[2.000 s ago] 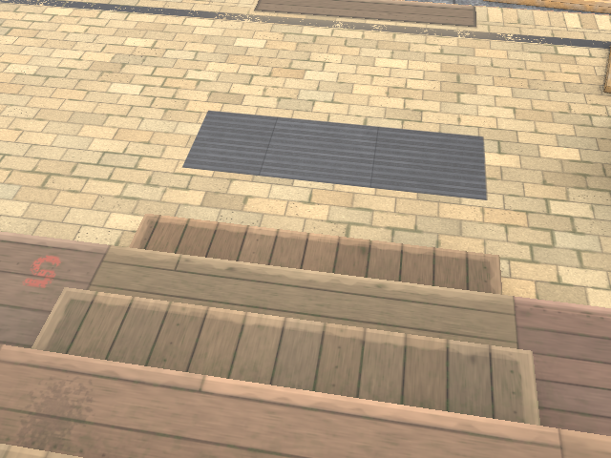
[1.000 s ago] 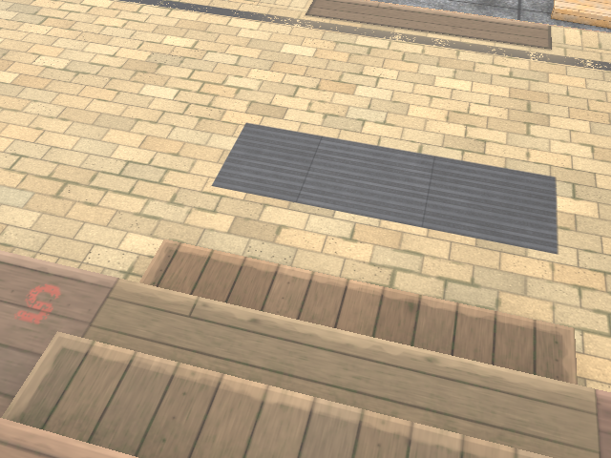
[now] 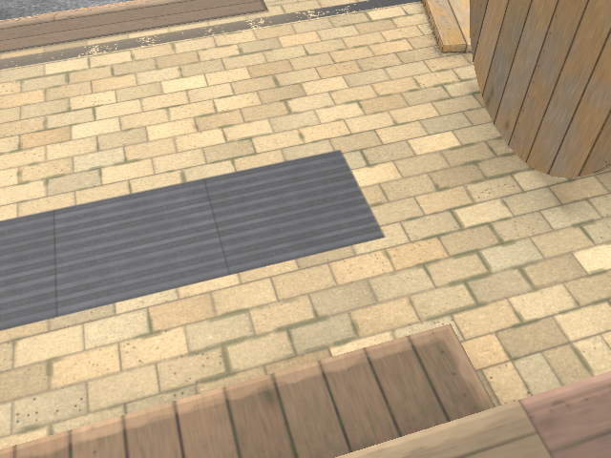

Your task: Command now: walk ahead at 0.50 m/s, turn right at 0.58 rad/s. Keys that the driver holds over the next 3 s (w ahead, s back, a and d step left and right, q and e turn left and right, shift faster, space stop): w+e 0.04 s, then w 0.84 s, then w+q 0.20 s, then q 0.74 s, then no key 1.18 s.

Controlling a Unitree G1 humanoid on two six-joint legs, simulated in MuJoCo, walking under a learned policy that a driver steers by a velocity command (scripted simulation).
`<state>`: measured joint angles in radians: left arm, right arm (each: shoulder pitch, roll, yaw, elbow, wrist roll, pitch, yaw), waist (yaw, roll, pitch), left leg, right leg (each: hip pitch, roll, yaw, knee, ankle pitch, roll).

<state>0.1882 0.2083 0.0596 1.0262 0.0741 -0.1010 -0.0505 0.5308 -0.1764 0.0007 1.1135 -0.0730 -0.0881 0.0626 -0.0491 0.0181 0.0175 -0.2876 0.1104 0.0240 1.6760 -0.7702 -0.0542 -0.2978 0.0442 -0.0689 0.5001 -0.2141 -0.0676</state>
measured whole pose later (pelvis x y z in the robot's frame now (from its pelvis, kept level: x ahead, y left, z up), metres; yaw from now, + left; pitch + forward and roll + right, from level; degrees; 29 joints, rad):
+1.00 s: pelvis +0.59 +0.00 -0.29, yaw -5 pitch +0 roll +2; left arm -0.02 0.19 0.03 0.87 0.09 -0.07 -0.08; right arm 0.64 -0.15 0.00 1.15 -0.08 -0.07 0.10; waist -0.16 -0.03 0.05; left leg -0.15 -0.05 -0.03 1.48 -0.82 0.03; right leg -0.32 -0.03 -0.08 0.40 -0.14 -0.07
